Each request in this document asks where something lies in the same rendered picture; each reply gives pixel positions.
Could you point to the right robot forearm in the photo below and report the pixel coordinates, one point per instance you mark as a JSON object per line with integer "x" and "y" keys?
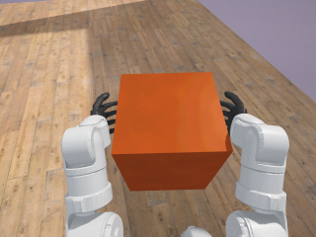
{"x": 263, "y": 162}

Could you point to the left robot forearm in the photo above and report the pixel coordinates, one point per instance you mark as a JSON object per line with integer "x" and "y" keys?
{"x": 84, "y": 162}

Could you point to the carton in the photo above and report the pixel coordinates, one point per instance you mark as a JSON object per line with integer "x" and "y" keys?
{"x": 170, "y": 132}

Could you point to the robot left upper arm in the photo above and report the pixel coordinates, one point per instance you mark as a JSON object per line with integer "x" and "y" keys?
{"x": 100, "y": 224}

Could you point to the robot left hand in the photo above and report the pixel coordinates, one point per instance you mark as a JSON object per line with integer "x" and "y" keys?
{"x": 99, "y": 109}

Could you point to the right robot thigh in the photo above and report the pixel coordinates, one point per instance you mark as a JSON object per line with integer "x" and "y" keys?
{"x": 195, "y": 232}

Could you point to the robot right upper arm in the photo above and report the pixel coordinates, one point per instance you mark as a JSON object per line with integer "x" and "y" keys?
{"x": 245, "y": 223}

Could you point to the robot right hand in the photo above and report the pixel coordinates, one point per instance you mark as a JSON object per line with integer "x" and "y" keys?
{"x": 238, "y": 109}

